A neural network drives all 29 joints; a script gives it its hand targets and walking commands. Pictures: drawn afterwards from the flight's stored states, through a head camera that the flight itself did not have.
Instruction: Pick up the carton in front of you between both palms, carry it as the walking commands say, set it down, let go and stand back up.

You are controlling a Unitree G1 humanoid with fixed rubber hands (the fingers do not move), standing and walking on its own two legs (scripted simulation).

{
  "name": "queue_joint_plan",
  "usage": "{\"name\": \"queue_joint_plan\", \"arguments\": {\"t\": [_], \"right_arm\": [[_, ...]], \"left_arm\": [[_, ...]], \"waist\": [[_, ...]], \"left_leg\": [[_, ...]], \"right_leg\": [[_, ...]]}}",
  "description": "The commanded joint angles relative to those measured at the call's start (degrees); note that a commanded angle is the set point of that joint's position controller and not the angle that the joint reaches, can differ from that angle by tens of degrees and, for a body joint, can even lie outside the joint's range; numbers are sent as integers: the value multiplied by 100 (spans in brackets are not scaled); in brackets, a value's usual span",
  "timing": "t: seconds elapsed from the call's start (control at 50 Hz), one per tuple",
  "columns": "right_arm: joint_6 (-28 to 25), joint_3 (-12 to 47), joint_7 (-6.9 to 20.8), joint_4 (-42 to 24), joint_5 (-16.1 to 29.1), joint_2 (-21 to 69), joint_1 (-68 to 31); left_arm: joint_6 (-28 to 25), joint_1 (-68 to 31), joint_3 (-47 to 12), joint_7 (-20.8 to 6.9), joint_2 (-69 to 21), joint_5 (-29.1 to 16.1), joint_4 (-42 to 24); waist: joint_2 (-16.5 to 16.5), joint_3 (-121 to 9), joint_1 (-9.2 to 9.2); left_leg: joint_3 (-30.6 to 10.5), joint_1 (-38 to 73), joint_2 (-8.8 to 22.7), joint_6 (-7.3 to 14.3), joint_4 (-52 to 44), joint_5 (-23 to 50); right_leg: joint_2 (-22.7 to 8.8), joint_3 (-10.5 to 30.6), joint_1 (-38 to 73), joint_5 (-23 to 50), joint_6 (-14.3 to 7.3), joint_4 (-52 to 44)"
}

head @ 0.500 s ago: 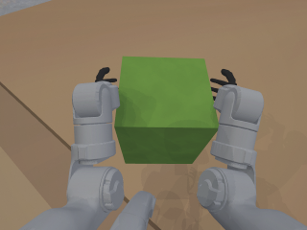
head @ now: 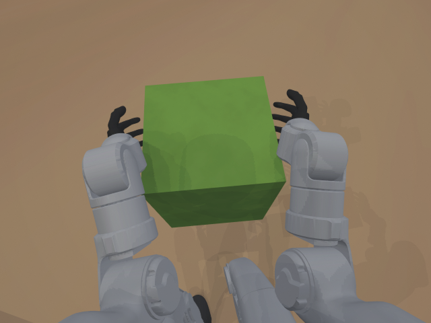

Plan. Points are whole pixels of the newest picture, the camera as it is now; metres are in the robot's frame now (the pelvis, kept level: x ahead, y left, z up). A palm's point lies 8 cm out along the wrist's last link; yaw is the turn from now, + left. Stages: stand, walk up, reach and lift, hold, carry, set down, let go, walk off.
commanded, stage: carry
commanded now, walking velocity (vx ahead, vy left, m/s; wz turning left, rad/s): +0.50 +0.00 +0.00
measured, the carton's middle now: (211, 161) +0.39 -0.05 +0.02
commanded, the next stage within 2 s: none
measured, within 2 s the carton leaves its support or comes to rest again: neither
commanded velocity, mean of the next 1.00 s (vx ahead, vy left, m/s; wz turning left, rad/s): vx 0.50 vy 0.00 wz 0.00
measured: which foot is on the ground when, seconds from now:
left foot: down 0.00-0.32, up 0.34-0.78, down 0.80-1.00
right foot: up 0.00-0.30, down 0.32-0.82, up 0.84-1.00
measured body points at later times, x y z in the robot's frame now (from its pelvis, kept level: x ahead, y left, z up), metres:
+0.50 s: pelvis +0.30 -0.06 +0.04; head +0.29 -0.07 +0.49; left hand +0.65 +0.11 +0.20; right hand +0.68 -0.18 +0.20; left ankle +0.26 +0.06 -0.59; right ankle +0.35 -0.13 -0.69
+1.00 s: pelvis +0.58 -0.01 +0.06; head +0.62 +0.01 +0.51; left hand +0.90 +0.15 +0.13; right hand +0.91 -0.15 +0.14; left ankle +0.60 +0.08 -0.69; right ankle +0.55 -0.14 -0.63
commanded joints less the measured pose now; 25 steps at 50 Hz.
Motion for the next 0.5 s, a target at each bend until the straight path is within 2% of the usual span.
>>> {"name": "queue_joint_plan", "arguments": {"t": [0.0,0.04,0.1,0.14,0.2,0.24,0.26,0.28,0.3,0.32,0.34,0.36,0.4,0.42,0.44,0.48], "right_arm": [[28,3991,1958,-362,2651,6355,-4345],[115,3945,1937,-344,2513,6107,-4043],[312,3668,1860,-254,2247,5531,-3665],[469,3406,1798,-32,2053,5149,-3431],[642,2939,1700,299,1765,4664,-3270],[700,2645,1632,500,1633,4417,-3333],[718,2502,1595,599,1587,4339,-3390],[737,2365,1561,709,1549,4291,-3427],[760,2260,1532,795,1504,4228,-3532],[801,2177,1499,901,1475,4189,-3618],[806,2087,1475,976,1452,4340,-3721],[802,2060,1426,929,1408,4368,-3959],[769,1986,1378,938,1352,4702,-4132],[728,1961,1383,990,1290,4890,-4119],[674,1965,1408,1028,1243,5120,-4088],[510,2109,1499,1051,1211,5507,-4020]], "left_arm": [[-223,-4285,-3741,-1004,-4505,-1949,-243],[-104,-4164,-3952,-1002,-4459,-2000,-297],[122,-4127,-4178,-937,-4305,-2115,-264],[291,-4103,-4187,-887,-4212,-2188,-55],[481,-4152,-4019,-832,-4095,-2242,361],[561,-4253,-3806,-797,-4073,-2273,665],[587,-4293,-3692,-775,-4061,-2279,831],[599,-4329,-3563,-754,-4055,-2281,995],[603,-4279,-3383,-733,-4045,-2280,1140],[603,-4217,-3187,-707,-3938,-2258,1272],[576,-4492,-3108,-662,-3794,-2241,1340],[564,-4517,-3047,-673,-4014,-2348,1282],[482,-4859,-3110,-792,-4523,-2560,1084],[421,-5071,-3192,-868,-4819,-2680,1005],[348,-5213,-3256,-943,-5081,-2770,980],[180,-5257,-3363,-1082,-5500,-2831,1009]], "waist": [[-127,-3961,449],[193,-3928,481],[574,-3625,406],[849,-3449,417],[982,-3101,385],[1153,-2996,539],[1254,-3020,714],[1176,-3206,965],[837,-3481,1212],[-124,-3714,1323],[-1667,-3854,1302],[-1471,-3736,1361],[-471,-3397,1369],[-336,-3320,1318],[-481,-3360,1242],[-676,-3388,1155]], "left_leg": [[-3259,3233,1871,1026,-1771,1817],[-2754,3609,1804,998,-1827,2130],[-1985,3563,1525,684,-2038,2313],[-1648,3622,1359,526,-2093,2684],[-1310,3775,1182,311,-2016,3362],[-1108,3728,1121,86,-1718,4224],[-978,3649,1099,-68,-1386,4466],[-741,3252,1029,-259,-719,4336],[-612,2456,979,-435,179,3199],[-470,1344,749,-610,1474,1108],[-837,-709,-147,-739,2743,-1437],[-1321,-1377,97,-624,3428,-1522],[-1397,-1668,364,-509,3397,-946],[-1430,-1547,486,-483,3116,-718],[-1404,-1392,540,-487,2943,-568],[-1336,-1394,586,-540,2710,-232]], "right_leg": [[-529,92,-552,120,-50,-1133],[-622,-78,-835,731,-14,-1829],[-630,-421,-442,1443,106,-3453],[-469,-721,-195,1624,162,-4303],[-244,-1101,185,1784,243,-5451],[6,-1308,859,1799,216,-6231],[97,-1390,1379,1883,164,-6625],[120,-1410,2393,2131,94,-6978],[-231,-960,3555,2058,12,-6951],[-1387,680,4495,2637,-134,-6613],[-2247,2933,5696,2577,-973,-7007],[-2253,3104,5610,1648,-1112,-7205],[-1922,2288,4926,1377,-896,-7200],[-1835,1975,4558,1141,-762,-7341],[-1773,1752,4329,765,-660,-7482],[-1710,1503,4208,655,-661,-7677]]}}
